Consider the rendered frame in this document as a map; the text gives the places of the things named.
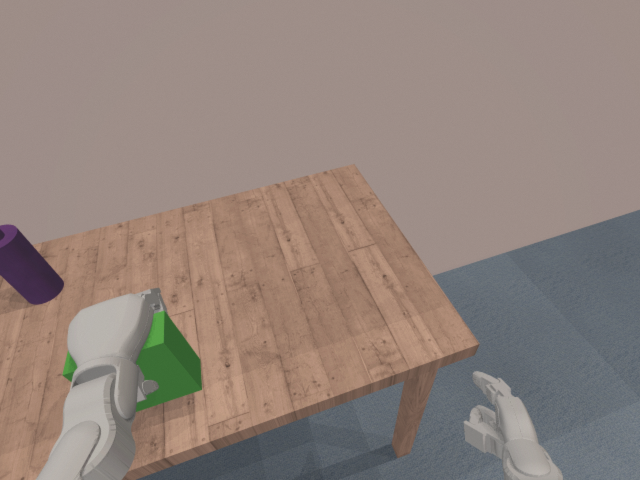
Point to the robot right forearm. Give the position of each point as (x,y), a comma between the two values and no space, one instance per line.
(524,459)

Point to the robot left hand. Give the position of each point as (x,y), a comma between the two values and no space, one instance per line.
(118,327)

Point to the sponge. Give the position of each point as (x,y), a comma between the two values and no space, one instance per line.
(166,358)

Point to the robot right hand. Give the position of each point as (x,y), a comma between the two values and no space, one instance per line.
(487,430)

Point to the robot left forearm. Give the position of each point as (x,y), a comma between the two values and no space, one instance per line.
(96,442)

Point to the table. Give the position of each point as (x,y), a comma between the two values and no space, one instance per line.
(297,297)

